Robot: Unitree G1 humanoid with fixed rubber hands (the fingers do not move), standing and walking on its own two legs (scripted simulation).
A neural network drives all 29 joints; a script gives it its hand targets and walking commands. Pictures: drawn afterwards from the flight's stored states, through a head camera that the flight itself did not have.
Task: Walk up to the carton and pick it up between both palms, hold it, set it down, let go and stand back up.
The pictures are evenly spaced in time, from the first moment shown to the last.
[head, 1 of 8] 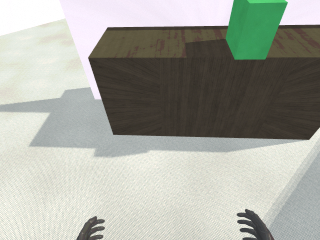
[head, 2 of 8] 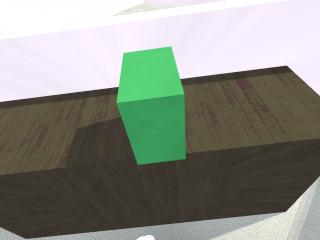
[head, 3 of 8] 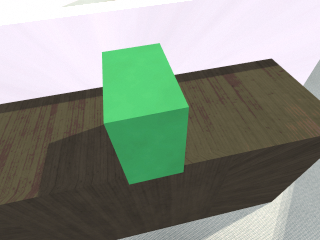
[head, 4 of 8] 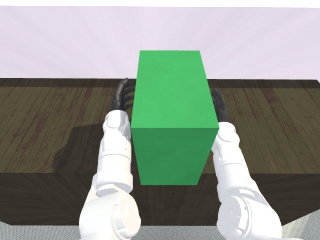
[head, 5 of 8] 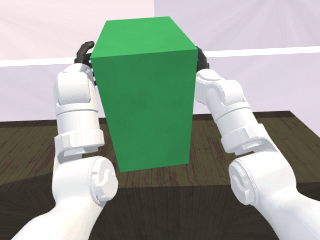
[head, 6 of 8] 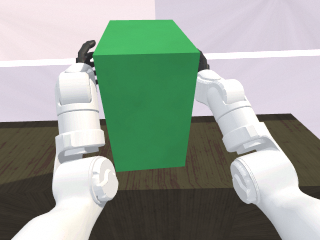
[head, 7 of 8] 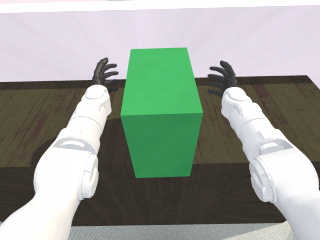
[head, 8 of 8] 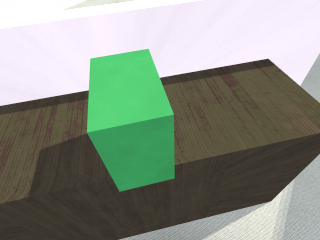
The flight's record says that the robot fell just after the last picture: no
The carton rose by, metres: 0.23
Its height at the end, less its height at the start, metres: +0.00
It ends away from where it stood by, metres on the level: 0.03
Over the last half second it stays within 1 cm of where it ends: yes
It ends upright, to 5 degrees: yes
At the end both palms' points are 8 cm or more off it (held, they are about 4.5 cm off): yes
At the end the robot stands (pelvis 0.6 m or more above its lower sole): yes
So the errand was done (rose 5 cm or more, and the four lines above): yes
